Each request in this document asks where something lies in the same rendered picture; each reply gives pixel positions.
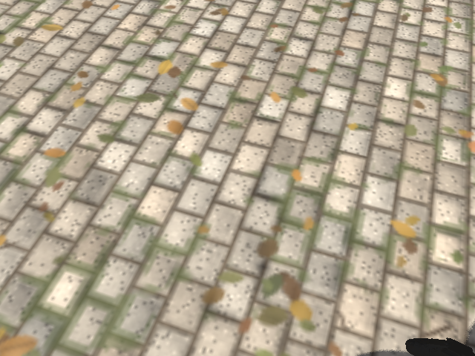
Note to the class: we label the robot right hand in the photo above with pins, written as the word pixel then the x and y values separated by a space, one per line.
pixel 436 347

